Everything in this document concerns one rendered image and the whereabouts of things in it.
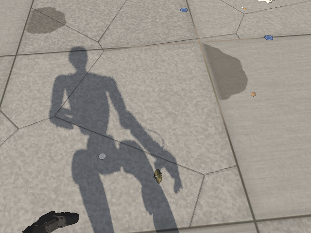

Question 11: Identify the left robot hand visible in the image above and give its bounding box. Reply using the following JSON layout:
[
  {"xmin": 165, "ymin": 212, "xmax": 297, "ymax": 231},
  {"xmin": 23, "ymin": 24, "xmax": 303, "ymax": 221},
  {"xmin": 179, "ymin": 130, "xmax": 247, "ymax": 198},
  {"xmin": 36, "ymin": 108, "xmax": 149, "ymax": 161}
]
[{"xmin": 22, "ymin": 211, "xmax": 80, "ymax": 233}]

